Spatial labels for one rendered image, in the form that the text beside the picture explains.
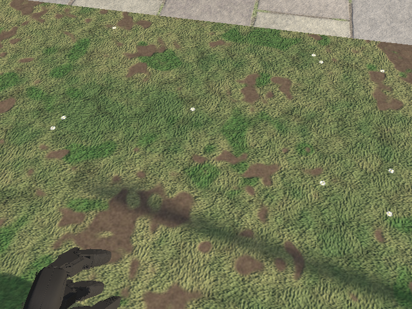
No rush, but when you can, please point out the robot left hand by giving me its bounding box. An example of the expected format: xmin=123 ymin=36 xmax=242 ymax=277
xmin=22 ymin=247 xmax=121 ymax=309

